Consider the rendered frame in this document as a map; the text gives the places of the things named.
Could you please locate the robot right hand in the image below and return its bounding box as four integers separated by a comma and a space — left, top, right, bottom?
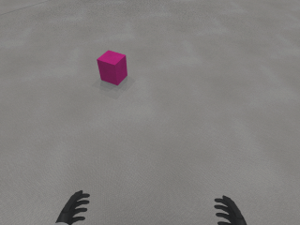
214, 195, 247, 225

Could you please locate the robot left hand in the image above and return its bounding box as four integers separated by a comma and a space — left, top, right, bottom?
55, 190, 90, 225

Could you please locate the carton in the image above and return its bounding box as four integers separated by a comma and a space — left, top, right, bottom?
97, 50, 128, 85

